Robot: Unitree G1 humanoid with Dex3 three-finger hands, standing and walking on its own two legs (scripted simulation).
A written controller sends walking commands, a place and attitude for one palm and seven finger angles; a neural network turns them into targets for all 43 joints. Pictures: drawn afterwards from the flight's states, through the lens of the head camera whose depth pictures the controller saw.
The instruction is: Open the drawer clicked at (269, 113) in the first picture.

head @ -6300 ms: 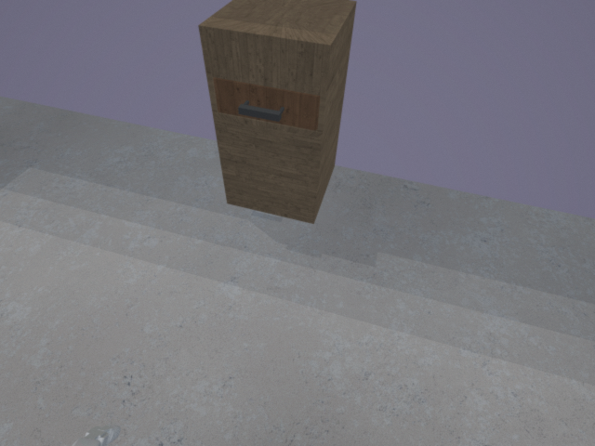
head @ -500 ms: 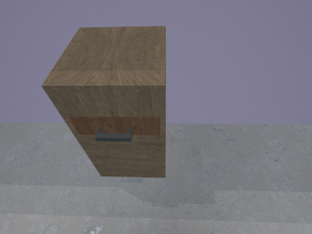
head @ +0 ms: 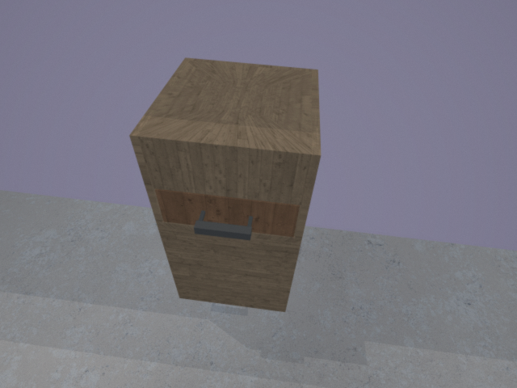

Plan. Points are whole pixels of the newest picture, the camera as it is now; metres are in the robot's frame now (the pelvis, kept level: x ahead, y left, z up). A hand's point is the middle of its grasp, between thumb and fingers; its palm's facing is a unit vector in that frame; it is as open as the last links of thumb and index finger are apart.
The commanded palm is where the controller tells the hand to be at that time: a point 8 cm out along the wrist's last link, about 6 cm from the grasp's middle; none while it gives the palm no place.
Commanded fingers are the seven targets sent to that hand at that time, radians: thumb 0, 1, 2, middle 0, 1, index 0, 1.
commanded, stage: come to a stop and stand still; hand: left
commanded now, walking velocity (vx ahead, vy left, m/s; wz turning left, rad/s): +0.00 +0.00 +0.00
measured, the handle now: (224, 223) +0.56 +0.13 -0.19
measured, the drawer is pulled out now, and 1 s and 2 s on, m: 0.00 0.00 0.00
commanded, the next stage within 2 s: look again from close up in 0.44 s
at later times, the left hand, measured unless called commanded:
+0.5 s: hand out of the picture +0.01 +0.20 -0.16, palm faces +0.01 -0.98 -0.20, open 7.4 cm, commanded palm none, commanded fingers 0.00 0.90 0.90 -0.20 -0.30 -0.20 -0.30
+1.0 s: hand out of the picture +0.00 +0.17 -0.16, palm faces +0.04 -0.98 -0.18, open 7.4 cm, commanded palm none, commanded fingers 0.00 0.90 0.90 -0.20 -0.30 -0.20 -0.30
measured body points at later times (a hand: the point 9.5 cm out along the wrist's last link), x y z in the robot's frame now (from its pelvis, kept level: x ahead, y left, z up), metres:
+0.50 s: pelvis +0.00 +0.03 +0.01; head +0.00 +0.03 +0.46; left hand +0.01 +0.25 -0.15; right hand -0.03 -0.19 -0.15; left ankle -0.04 +0.09 -0.73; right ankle +0.07 -0.12 -0.73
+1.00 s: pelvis +0.01 +0.01 +0.01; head +0.00 +0.01 +0.46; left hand +0.00 +0.22 -0.15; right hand +0.00 -0.20 -0.15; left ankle -0.04 +0.09 -0.73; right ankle +0.07 -0.12 -0.73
